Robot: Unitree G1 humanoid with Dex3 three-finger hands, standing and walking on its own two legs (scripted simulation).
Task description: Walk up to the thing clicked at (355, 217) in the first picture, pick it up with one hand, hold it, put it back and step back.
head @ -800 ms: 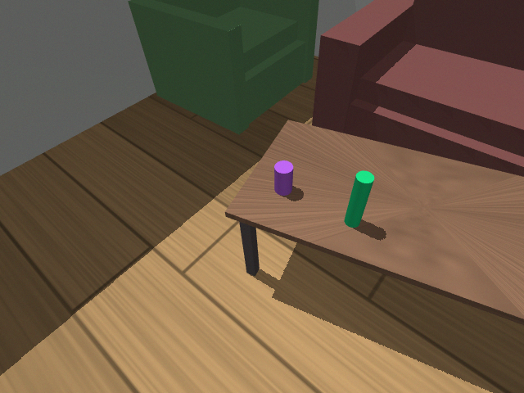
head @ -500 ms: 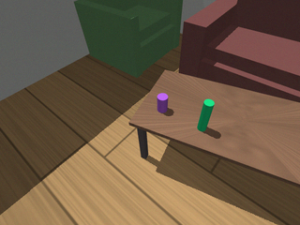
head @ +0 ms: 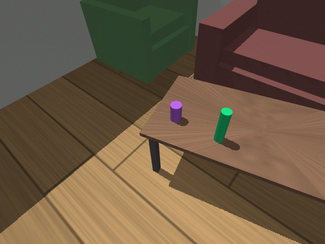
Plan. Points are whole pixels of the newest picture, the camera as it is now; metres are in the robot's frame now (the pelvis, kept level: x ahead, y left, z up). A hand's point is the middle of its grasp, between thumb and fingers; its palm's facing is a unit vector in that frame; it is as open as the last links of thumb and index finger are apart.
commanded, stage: stand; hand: right
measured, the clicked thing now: (222, 126) +0.66 -0.23 -0.24
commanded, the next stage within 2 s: walk up in 0.32 s
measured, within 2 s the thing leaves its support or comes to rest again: neither
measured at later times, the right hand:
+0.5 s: hand out of the picture +0.10 -0.26 -0.15, palm faces +0.01 +0.93 -0.36, open 7.4 cm
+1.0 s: hand out of the picture +0.11 -0.15 -0.18, palm faces +0.23 +0.93 -0.30, open 7.4 cm
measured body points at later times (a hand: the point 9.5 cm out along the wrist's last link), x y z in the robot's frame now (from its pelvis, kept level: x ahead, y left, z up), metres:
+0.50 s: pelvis +0.02 +0.03 -0.01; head +0.03 +0.02 +0.44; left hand +0.05 +0.34 -0.12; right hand +0.10 -0.30 -0.12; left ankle +0.03 +0.16 -0.72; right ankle +0.00 -0.12 -0.75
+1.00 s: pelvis +0.17 +0.11 -0.03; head +0.18 +0.07 +0.42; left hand +0.35 +0.41 -0.11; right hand +0.10 -0.20 -0.16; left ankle +0.12 +0.20 -0.75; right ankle +0.23 -0.01 -0.75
